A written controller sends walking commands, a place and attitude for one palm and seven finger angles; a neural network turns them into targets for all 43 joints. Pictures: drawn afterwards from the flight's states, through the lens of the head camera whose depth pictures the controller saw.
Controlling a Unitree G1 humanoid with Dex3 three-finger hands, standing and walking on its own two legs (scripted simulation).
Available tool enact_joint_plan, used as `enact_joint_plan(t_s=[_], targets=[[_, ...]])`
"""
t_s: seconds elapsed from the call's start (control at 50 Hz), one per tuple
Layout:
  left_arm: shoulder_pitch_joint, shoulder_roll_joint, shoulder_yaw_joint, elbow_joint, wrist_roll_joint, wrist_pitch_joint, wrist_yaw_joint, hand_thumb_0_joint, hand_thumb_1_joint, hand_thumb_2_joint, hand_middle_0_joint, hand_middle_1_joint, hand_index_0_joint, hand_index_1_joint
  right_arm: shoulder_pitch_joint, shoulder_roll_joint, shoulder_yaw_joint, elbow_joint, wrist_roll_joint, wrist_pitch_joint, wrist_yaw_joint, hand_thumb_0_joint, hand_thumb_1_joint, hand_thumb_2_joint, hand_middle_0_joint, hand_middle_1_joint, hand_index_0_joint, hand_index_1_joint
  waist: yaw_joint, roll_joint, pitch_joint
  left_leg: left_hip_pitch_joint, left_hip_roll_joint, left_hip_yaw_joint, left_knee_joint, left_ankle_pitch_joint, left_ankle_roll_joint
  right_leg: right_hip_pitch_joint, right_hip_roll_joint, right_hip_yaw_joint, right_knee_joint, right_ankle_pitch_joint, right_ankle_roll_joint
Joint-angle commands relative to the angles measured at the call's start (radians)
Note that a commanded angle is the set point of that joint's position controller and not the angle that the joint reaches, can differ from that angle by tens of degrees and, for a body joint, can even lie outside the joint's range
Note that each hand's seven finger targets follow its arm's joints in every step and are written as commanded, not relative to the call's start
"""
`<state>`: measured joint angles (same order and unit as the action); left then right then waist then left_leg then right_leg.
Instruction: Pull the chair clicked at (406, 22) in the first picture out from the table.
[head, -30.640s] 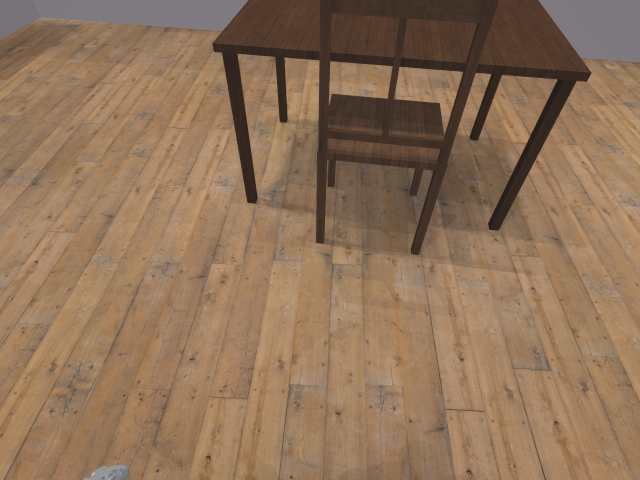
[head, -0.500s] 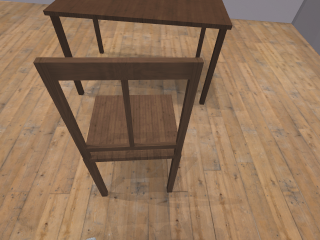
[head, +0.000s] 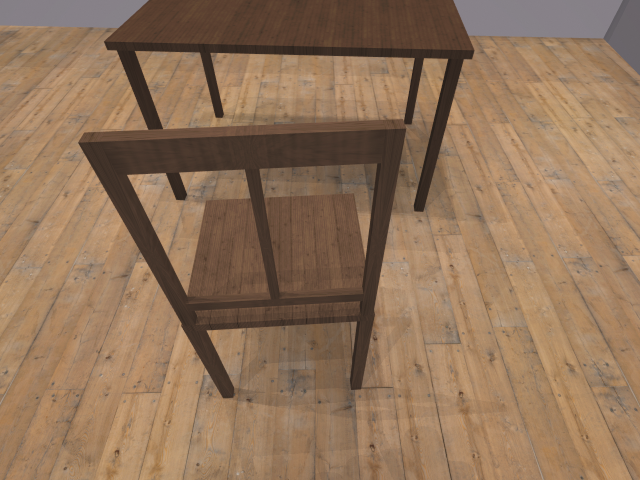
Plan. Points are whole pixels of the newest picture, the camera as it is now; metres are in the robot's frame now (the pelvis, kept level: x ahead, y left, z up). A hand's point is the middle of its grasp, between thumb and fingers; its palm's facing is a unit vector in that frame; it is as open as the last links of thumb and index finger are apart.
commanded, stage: let the arm hang, fingers relaxed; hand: left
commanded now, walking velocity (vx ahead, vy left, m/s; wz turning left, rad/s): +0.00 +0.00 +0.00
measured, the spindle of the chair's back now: (265, 242) +0.50 +0.14 -0.05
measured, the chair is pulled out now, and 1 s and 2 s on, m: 0.66 0.66 0.66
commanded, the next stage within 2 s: look to check the result in 0.32 s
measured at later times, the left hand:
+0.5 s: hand out of the picture -0.01 +0.15 -0.17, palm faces +0.05 -0.98 -0.17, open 7.4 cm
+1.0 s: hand out of the picture -0.01 +0.14 -0.17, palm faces +0.05 -0.98 -0.17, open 7.4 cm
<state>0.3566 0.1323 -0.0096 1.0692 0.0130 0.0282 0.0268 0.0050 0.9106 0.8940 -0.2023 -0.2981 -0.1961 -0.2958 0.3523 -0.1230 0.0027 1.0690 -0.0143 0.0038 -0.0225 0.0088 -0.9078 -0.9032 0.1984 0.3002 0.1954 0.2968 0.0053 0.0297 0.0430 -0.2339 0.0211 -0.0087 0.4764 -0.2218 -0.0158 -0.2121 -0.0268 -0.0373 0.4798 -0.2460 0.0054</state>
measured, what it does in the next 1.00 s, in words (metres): stands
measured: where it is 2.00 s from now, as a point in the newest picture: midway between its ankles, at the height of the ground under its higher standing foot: outside the picture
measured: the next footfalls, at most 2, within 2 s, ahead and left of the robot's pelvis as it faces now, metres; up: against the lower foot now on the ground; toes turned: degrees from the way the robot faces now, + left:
none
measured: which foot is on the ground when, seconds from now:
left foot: down 0.00-1.00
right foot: down 0.00-1.00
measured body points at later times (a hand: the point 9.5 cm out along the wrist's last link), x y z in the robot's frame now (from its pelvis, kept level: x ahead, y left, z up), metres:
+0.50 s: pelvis +0.00 -0.01 +0.00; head +0.02 -0.02 +0.45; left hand -0.01 +0.20 -0.16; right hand -0.02 -0.21 -0.16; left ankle +0.02 +0.13 -0.74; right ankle +0.01 -0.12 -0.74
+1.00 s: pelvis +0.00 -0.02 +0.00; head +0.02 -0.02 +0.45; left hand -0.01 +0.19 -0.16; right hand -0.02 -0.22 -0.16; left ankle +0.02 +0.13 -0.74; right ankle +0.01 -0.12 -0.74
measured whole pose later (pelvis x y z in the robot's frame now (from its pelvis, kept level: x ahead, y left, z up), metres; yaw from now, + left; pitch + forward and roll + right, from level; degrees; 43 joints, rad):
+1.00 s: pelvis +0.00 -0.02 +0.00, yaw +0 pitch -2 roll +0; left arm 0.32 0.11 0.00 1.07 0.01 0.02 0.03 0.01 0.91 0.89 -0.20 -0.30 -0.20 -0.30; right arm 0.34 -0.11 0.00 1.09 -0.01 0.00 -0.04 0.01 -0.91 -0.90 0.20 0.30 0.19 0.30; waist 0.00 0.02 0.06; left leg -0.21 0.04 -0.02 0.46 -0.22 -0.04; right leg -0.19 -0.01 -0.05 0.47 -0.25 -0.02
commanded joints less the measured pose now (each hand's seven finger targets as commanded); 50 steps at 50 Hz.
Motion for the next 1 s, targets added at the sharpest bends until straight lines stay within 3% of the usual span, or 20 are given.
enact_joint_plan(t_s=[0.0, 0.08, 0.18, 0.42, 0.44, 0.52, 0.56, 0.62, 0.74, 0.82, 0.98], targets=[[0.069, 0.09, 0.021, -0.025, -0.001, -0.023, 0.01, 0.0, 0.9, 0.9, -0.2, -0.3, -0.2, -0.3, 0.091, -0.078, -0.017, -0.014, 0.001, -0.018, -0.011, 0.0, -0.9, -0.9, 0.2, 0.3, 0.2, 0.3, -0.004, -0.036, 0.051, -0.026, 0.062, -0.071, -0.109, -0.037, 0.064, -0.051, -0.065, 0.073, -0.106, -0.002, -0.056], [0.072, 0.076, 0.02, -0.02, -0.001, -0.026, 0.011, 0.0, 0.9, 0.9, -0.2, -0.3, -0.2, -0.3, 0.085, -0.065, -0.016, -0.009, 0.002, -0.019, -0.014, 0.0, -0.9, -0.9, 0.2, 0.3, 0.2, 0.3, -0.006, -0.041, 0.058, -0.007, 0.06, -0.06, -0.094, 0.003, 0.061, -0.062, -0.068, 0.077, -0.109, 0.018, -0.058], [0.068, 0.068, 0.026, -0.019, -0.001, -0.025, 0.012, 0.0, 0.9, 0.9, -0.2, -0.3, -0.2, -0.3, 0.086, -0.056, -0.016, -0.004, 0.002, -0.022, -0.019, 0.0, -0.9, -0.9, 0.2, 0.3, 0.2, 0.3, -0.003, 0.002, 0.061, -0.014, 0.066, -0.064, -0.102, 0.017, 0.062, -0.047, -0.063, 0.076, -0.103, 0.038, -0.057], [0.058, 0.067, 0.029, -0.021, -0.003, -0.028, 0.011, 0.0, 0.9, 0.9, -0.2, -0.3, -0.2, -0.3, 0.088, -0.054, -0.015, -0.001, 0.002, -0.02, -0.021, 0.0, -0.9, -0.9, 0.2, 0.3, 0.2, 0.3, -0.005, -0.022, 0.034, 0.01, 0.063, -0.057, -0.089, 0.044, 0.058, -0.029, -0.067, 0.077, -0.111, 0.052, -0.061], [0.057, 0.067, 0.028, -0.021, -0.003, -0.027, 0.011, 0.0, 0.9, 0.9, -0.2, -0.3, -0.2, -0.3, 0.088, -0.052, -0.015, 0.001, 0.003, -0.018, -0.021, 0.0, -0.9, -0.9, 0.2, 0.3, 0.2, 0.3, -0.004, -0.036, 0.06, 0.003, 0.064, -0.054, -0.094, 0.037, 0.061, -0.035, -0.062, 0.072, -0.121, 0.048, -0.063], [0.054, 0.069, 0.029, -0.022, -0.004, -0.028, 0.011, 0.0, 0.9, 0.9, -0.2, -0.3, -0.2, -0.3, 0.089, -0.053, -0.016, 0.002, 0.001, -0.017, -0.02, 0.0, -0.9, -0.9, 0.2, 0.3, 0.2, 0.3, -0.006, -0.039, 0.053, 0.01, 0.061, -0.052, -0.085, 0.04, 0.055, -0.039, -0.068, 0.08, -0.12, 0.04, -0.064], [0.052, 0.073, 0.029, -0.022, -0.004, -0.027, 0.011, 0.0, 0.9, 0.9, -0.2, -0.3, -0.2, -0.3, 0.091, -0.056, -0.016, 0.005, 0.002, -0.016, -0.021, 0.0, -0.9, -0.9, 0.2, 0.3, 0.2, 0.3, -0.007, -0.02, 0.063, 0.003, 0.063, -0.051, -0.087, 0.045, 0.056, -0.036, -0.066, 0.08, -0.123, 0.043, -0.064], [0.049, 0.071, 0.03, -0.024, -0.005, -0.028, 0.011, 0.0, 0.9, 0.9, -0.2, -0.3, -0.2, -0.3, 0.088, -0.055, -0.016, 0.003, 0.002, -0.017, -0.021, 0.0, -0.9, -0.9, 0.2, 0.3, 0.2, 0.3, -0.008, -0.026, 0.045, 0.018, 0.063, -0.051, -0.084, 0.053, 0.054, -0.033, -0.068, 0.08, -0.12, 0.05, -0.065], [0.048, 0.069, 0.03, -0.023, -0.004, -0.026, 0.011, 0.0, 0.9, 0.9, -0.2, -0.3, -0.2, -0.3, 0.087, -0.051, -0.015, 0.006, 0.003, -0.016, -0.022, 0.0, -0.9, -0.9, 0.2, 0.3, 0.2, 0.3, -0.004, -0.034, 0.074, -0.001, 0.065, -0.053, -0.094, 0.038, 0.058, -0.034, -0.06, 0.074, -0.128, 0.042, -0.065], [0.052, 0.072, 0.031, -0.024, -0.005, -0.029, 0.011, 0.0, 0.9, 0.9, -0.2, -0.3, -0.2, -0.3, 0.084, -0.056, -0.016, 0.003, 0.003, -0.018, -0.022, 0.0, -0.9, -0.9, 0.2, 0.3, 0.2, 0.3, -0.006, -0.019, 0.039, 0.021, 0.063, -0.052, -0.082, 0.059, 0.054, -0.024, -0.068, 0.08, -0.12, 0.058, -0.065], [0.048, 0.07, 0.032, -0.023, -0.004, -0.026, 0.011, 0.0, 0.9, 0.9, -0.2, -0.3, -0.2, -0.3, 0.087, -0.057, -0.017, 0.004, 0.001, -0.016, -0.022, 0.0, -0.9, -0.9, 0.2, 0.3, 0.2, 0.3, -0.008, -0.014, 0.069, -0.003, 0.064, -0.058, -0.094, 0.018, 0.055, -0.036, -0.063, 0.077, -0.124, 0.024, -0.066]])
